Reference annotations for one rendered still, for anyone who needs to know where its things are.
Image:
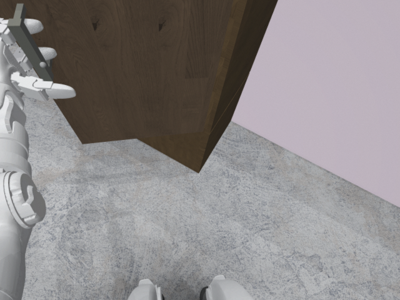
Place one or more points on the robot right shin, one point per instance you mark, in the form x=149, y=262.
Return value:
x=217, y=278

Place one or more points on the cupboard door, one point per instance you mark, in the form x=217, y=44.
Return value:
x=140, y=68

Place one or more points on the handle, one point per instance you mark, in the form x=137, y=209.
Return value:
x=23, y=37

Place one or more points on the left robot thigh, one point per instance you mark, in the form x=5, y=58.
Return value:
x=146, y=292

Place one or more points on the robot left upper arm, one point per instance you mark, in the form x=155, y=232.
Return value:
x=21, y=207

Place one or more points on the left robot forearm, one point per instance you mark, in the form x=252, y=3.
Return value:
x=14, y=140

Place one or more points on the left robot hand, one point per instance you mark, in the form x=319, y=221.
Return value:
x=32, y=87

